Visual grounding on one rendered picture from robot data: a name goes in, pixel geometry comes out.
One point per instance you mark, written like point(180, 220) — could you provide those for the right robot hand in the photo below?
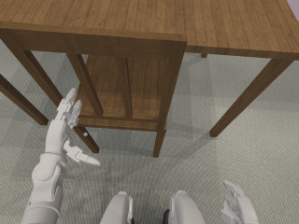
point(243, 210)

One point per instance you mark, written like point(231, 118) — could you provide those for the chair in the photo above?
point(127, 82)

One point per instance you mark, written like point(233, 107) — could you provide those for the robot left thigh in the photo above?
point(119, 210)

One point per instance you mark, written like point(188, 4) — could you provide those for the left robot forearm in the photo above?
point(47, 195)

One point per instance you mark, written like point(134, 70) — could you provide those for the left robot hand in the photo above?
point(61, 128)

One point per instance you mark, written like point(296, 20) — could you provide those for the right robot shin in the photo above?
point(174, 221)

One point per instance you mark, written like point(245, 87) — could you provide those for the table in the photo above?
point(246, 28)

